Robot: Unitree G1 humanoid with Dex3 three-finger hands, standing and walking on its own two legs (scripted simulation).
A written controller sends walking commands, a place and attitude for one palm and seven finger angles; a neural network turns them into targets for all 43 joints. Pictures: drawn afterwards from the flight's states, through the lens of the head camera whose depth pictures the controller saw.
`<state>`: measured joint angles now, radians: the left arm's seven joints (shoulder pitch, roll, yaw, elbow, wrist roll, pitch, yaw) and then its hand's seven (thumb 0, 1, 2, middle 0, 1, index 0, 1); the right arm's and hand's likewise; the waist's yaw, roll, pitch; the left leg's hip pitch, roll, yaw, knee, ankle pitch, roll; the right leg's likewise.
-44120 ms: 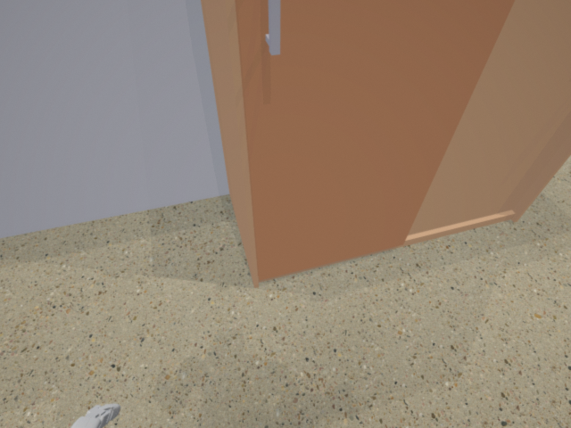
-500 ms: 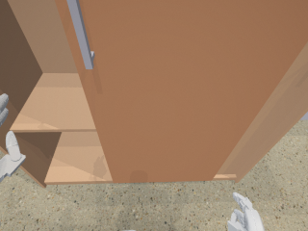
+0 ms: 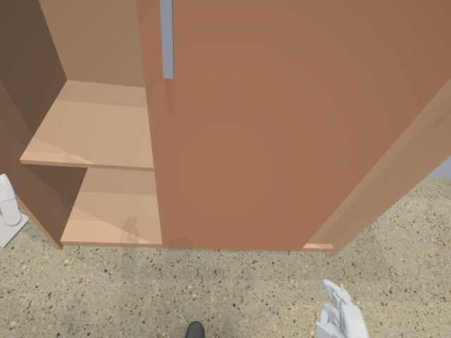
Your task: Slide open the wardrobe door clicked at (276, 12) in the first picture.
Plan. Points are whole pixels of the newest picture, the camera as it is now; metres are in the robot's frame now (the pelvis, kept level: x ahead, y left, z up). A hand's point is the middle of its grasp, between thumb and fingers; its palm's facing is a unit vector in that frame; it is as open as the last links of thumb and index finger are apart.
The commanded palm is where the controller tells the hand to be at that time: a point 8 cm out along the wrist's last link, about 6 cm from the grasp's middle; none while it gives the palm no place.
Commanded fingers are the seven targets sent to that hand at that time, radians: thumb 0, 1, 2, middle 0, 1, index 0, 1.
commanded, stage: step back with the hand held close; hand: left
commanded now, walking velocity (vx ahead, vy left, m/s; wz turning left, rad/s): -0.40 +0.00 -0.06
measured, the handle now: (168, 20) +0.53 +0.19 +0.27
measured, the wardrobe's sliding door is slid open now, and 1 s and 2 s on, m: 0.43 0.43 0.43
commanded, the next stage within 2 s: stop stepping back and stand still in 0.04 s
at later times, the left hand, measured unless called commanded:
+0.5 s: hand out of the picture +0.07 +0.32 +0.17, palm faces +0.35 -0.86 -0.37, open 7.4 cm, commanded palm +0.06 +0.34 +0.17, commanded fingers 0.00 0.90 0.90 -0.20 -0.30 -0.20 -0.30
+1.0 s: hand out of the picture +0.11 +0.38 +0.16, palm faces +0.43 -0.74 -0.51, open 7.4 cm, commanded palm +0.04 +0.39 +0.17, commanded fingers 0.00 0.90 0.90 -0.20 -0.30 -0.20 -0.30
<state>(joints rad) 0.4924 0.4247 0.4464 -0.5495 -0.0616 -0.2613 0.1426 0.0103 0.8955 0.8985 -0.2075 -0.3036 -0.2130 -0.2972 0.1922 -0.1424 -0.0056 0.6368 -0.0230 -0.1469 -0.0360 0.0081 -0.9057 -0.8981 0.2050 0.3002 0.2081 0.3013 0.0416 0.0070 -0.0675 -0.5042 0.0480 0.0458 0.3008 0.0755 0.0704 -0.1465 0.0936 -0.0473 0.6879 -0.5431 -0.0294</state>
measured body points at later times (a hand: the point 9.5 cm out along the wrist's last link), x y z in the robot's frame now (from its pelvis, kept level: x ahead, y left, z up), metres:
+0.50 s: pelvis -0.12 +0.07 +0.00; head -0.15 +0.14 +0.44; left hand +0.05 +0.36 +0.19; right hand -0.04 -0.21 -0.06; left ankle -0.13 +0.16 -0.64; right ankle -0.13 -0.06 -0.73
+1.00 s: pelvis -0.12 +0.10 -0.02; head -0.11 +0.11 +0.43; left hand +0.08 +0.42 +0.18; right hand -0.02 -0.13 -0.13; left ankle -0.16 +0.22 -0.73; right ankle -0.20 -0.02 -0.74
